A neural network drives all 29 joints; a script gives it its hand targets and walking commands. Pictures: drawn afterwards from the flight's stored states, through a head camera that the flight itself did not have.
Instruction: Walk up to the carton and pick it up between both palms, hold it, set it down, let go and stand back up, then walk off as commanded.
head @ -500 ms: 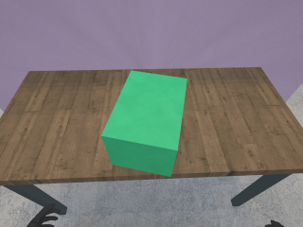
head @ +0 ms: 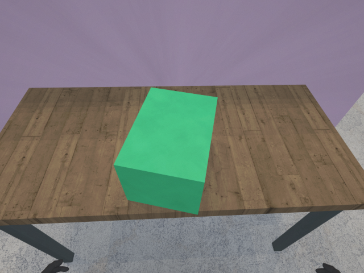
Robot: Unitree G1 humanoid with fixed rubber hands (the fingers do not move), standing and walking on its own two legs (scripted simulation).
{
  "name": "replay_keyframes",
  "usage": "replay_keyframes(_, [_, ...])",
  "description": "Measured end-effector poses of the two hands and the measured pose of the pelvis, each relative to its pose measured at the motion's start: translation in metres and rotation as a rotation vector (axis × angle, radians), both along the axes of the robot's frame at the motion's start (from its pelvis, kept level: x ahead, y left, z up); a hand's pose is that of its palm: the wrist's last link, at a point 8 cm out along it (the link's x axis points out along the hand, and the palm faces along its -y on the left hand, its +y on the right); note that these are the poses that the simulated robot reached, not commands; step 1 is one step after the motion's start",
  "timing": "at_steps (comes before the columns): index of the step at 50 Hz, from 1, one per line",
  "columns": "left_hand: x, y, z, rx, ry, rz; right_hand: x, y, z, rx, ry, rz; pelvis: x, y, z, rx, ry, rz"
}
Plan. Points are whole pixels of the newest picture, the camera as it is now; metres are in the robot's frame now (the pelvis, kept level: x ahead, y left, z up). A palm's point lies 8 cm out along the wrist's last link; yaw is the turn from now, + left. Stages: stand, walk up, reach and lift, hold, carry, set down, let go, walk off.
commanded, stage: walk up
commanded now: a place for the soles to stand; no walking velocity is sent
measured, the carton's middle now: (173, 147) +0.43 +0.04 -0.01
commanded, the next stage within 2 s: reach and lift in 0.40 s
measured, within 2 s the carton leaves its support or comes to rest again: neither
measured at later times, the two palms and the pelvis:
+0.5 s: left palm out of the picture +0.13 +0.32 -0.09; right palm out of the picture +0.10 -0.33 -0.07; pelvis +0.00 +0.00 +0.00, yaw +0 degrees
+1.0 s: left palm (53, 261) +0.16 +0.28 -0.05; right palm out of the picture +0.14 -0.29 -0.03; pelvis -0.01 +0.00 +0.01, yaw +0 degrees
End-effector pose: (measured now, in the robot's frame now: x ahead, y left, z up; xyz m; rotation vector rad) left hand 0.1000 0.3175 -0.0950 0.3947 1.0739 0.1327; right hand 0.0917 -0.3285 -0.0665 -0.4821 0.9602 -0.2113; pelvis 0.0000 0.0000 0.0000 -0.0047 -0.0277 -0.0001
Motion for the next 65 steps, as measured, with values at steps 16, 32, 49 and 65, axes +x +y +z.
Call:
replay_keyframes(16, [0.031,-0.004,0.006,0.004,-0.046,-0.013,0.005,-0.003,-0.002,0.008,0.011,0.002,0.006,-0.003,0.001,0.005,0.009,0.0])
replay_keyframes(32, [0.086,-0.025,0.029,0.031,-0.098,-0.004,0.036,0.0,-0.008,0.04,-0.091,0.119,-0.005,-0.005,-0.005,0.006,-0.011,0.005])
replay_keyframes(49, [0.06,-0.037,0.047,-0.064,-0.206,-0.049,0.047,0.038,0.033,0.088,-0.377,-0.001,-0.008,-0.004,0.009,0.003,-0.126,0.007])
replay_keyframes(65, [0.082,-0.038,0.078,-0.091,-0.347,-0.144,0.046,0.082,0.071,0.15,-0.517,-0.066,-0.013,0.013,0.014,-0.002,-0.126,-0.018])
